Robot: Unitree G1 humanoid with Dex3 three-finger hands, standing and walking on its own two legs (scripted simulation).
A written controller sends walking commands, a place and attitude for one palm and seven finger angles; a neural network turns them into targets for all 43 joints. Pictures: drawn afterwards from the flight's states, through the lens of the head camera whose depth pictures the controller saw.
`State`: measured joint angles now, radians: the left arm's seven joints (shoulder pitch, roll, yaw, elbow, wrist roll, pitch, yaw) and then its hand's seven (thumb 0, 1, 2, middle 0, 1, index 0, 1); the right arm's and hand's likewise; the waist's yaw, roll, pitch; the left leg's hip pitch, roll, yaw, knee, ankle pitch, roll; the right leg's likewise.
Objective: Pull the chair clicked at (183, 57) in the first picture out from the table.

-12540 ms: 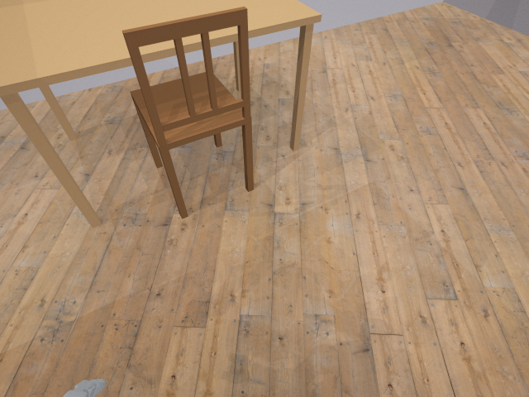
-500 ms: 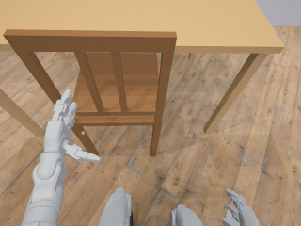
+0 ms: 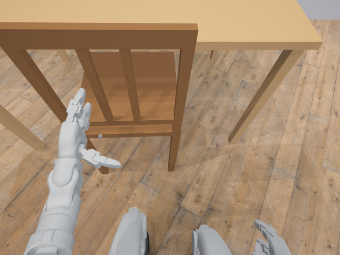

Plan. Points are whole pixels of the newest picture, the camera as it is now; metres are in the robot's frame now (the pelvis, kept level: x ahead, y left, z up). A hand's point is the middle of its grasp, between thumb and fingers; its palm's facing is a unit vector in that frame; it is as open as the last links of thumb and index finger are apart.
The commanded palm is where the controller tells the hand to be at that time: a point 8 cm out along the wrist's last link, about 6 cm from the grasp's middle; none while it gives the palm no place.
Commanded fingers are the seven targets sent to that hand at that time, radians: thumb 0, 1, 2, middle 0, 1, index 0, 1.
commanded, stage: aim the fingers beside a spindle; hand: left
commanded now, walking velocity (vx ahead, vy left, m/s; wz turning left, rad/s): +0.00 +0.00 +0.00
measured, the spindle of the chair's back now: (98, 90) +0.51 +0.21 +0.03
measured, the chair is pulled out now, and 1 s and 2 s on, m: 0.00 0.00 0.00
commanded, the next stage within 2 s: push the fingers through the gap in 0.44 s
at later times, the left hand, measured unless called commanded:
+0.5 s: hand (96, 142) +0.36 +0.18 +0.03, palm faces +0.08 -1.00 -0.05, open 16.9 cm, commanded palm +0.34 +0.23 +0.03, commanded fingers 0.00 -0.50 0.30 -0.06 -0.08 -0.06 -0.08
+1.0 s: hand (98, 124) +0.40 +0.19 +0.03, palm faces +0.07 -1.00 -0.04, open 16.9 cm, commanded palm +0.39 +0.23 +0.03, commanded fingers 0.00 -0.50 0.30 -0.06 -0.08 -0.06 -0.08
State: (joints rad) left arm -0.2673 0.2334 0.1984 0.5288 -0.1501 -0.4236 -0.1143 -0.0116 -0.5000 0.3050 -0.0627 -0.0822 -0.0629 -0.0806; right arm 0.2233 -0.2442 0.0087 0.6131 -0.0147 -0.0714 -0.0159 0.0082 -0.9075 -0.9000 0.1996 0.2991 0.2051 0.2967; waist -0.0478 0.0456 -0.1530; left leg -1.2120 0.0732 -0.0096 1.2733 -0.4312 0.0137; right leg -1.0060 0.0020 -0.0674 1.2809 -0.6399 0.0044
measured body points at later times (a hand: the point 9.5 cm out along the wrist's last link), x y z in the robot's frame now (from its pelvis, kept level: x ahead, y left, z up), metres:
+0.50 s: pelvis +0.00 -0.01 +0.00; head +0.11 +0.00 +0.44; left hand +0.35 +0.23 +0.03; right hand +0.15 -0.26 -0.11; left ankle +0.09 +0.11 -0.62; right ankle -0.01 -0.13 -0.62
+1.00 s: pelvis +0.00 +0.00 +0.00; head +0.11 +0.01 +0.43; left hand +0.39 +0.24 +0.03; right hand +0.11 -0.26 -0.12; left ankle +0.09 +0.11 -0.62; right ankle -0.01 -0.13 -0.62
